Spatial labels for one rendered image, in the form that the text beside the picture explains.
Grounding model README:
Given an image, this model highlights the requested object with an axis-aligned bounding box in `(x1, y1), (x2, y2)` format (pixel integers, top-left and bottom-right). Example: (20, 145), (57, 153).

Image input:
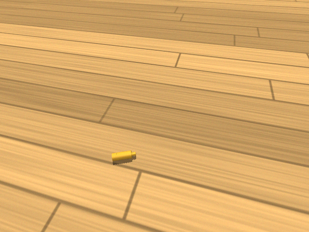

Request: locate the bottle
(112, 150), (136, 161)

